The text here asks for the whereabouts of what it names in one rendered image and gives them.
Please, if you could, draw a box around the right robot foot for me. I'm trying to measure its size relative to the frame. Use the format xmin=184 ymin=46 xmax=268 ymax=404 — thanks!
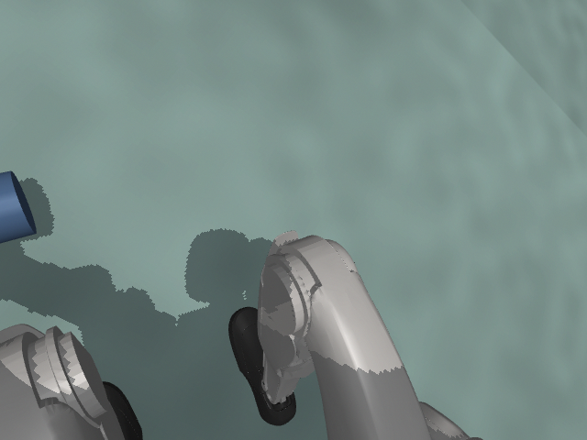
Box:
xmin=228 ymin=307 xmax=296 ymax=426

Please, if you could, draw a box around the bottle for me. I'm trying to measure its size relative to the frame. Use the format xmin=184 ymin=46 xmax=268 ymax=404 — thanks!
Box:
xmin=0 ymin=171 xmax=37 ymax=244

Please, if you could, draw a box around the right robot hand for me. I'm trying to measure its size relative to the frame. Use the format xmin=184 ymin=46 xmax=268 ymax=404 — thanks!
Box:
xmin=419 ymin=401 xmax=470 ymax=440

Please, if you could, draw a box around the left robot foot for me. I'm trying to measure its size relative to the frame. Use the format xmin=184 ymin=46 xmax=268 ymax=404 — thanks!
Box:
xmin=102 ymin=381 xmax=143 ymax=440

